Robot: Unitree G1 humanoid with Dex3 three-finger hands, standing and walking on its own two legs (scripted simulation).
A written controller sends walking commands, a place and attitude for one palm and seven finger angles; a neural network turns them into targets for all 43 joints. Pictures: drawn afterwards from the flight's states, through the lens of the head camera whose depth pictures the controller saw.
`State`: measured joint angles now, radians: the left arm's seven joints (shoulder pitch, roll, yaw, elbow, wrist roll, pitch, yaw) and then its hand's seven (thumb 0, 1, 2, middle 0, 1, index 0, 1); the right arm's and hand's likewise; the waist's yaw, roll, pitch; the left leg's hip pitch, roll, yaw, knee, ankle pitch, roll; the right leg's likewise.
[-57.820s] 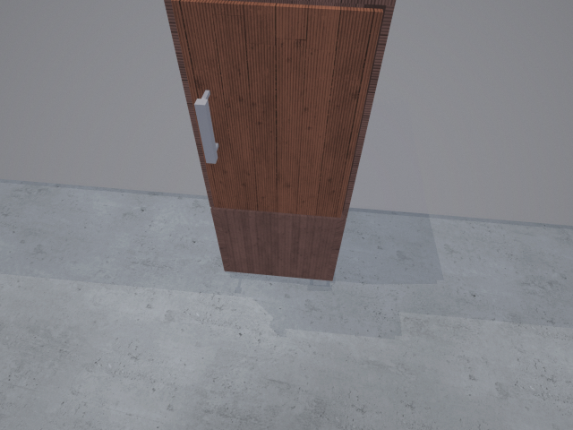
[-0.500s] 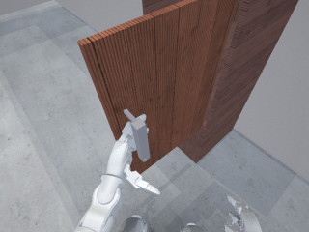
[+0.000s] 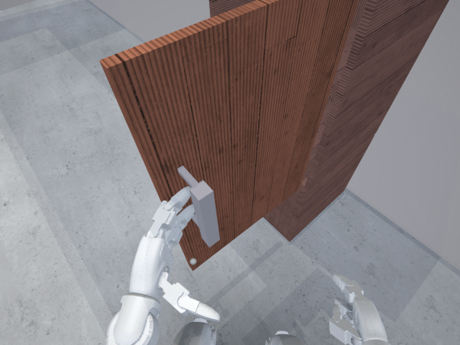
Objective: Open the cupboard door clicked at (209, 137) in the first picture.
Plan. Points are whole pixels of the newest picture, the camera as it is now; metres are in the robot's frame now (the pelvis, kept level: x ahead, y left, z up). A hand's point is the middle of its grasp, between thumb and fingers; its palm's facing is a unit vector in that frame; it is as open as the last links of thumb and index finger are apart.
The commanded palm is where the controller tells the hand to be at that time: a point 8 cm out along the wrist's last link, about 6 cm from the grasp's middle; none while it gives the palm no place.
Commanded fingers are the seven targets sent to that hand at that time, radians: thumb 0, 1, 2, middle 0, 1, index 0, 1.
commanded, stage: slide the hand sideways off the handle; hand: left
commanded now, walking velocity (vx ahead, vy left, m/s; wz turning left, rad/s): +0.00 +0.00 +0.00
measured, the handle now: (198, 208) +0.33 +0.08 +0.06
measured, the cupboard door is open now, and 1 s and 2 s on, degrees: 88 87 87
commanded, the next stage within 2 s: draw the hand back to the body in 0.44 s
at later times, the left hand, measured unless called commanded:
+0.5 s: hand (152, 291) +0.20 +0.13 +0.06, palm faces -0.07 -1.00 -0.03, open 16.3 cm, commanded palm +0.18 +0.18 +0.06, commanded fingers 0.00 -0.50 0.30 -0.15 -0.30 -0.15 -0.30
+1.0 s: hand (100, 281) +0.19 +0.17 +0.12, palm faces -0.05 -1.00 -0.07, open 16.3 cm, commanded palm +0.16 +0.23 +0.14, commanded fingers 0.00 -0.36 0.36 -0.16 -0.30 -0.16 -0.30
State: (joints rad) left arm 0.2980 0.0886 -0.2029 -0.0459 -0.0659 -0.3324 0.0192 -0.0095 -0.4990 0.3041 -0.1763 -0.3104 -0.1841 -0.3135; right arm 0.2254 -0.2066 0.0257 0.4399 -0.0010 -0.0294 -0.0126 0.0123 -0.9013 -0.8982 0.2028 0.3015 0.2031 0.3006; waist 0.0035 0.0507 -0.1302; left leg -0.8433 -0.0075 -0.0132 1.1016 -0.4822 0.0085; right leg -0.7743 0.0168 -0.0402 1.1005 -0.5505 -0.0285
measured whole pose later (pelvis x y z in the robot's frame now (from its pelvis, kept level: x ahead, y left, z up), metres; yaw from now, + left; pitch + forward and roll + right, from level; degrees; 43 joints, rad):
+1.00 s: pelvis +0.01 +0.01 +0.02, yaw +0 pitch +8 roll -3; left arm 0.56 0.26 0.07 -0.33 -0.26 -0.20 -0.20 -0.01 -0.49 0.31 -0.15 -0.30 -0.15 -0.30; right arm 0.29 -0.23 0.03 0.43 0.05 -0.11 -0.08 0.01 -0.90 -0.90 0.20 0.30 0.20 0.30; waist 0.01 0.06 -0.15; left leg -0.70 0.00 -0.03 1.01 -0.46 0.02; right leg -0.60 0.03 -0.05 0.96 -0.50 -0.01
